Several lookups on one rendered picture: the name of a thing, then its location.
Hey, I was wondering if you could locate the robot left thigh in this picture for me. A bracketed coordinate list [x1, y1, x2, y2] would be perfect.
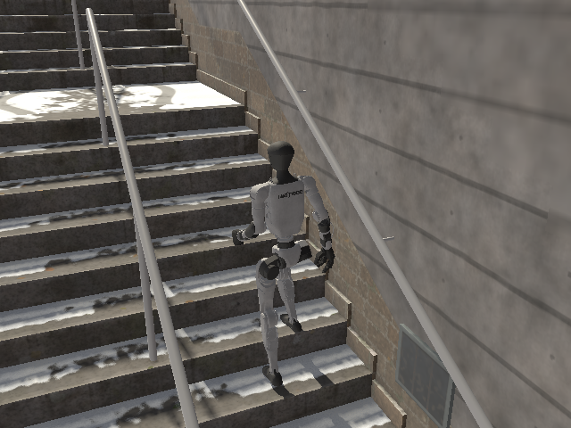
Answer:
[255, 255, 281, 328]

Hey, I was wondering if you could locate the robot left upper arm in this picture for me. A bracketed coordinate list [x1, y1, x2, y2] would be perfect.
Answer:
[250, 183, 269, 235]

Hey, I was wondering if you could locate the robot left hand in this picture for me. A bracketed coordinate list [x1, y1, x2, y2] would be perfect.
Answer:
[232, 229, 244, 245]

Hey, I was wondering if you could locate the right robot foot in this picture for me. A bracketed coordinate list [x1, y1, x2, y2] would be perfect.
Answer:
[280, 314, 302, 332]

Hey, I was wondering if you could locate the robot left forearm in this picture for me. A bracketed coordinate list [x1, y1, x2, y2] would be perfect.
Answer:
[237, 222, 259, 242]

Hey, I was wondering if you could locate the robot right hand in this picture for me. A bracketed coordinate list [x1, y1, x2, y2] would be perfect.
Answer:
[314, 247, 335, 273]

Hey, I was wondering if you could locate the robot right forearm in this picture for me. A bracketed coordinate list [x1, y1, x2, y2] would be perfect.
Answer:
[318, 216, 332, 250]

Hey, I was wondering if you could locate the robot right upper arm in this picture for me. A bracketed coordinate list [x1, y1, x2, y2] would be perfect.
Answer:
[298, 176, 328, 222]

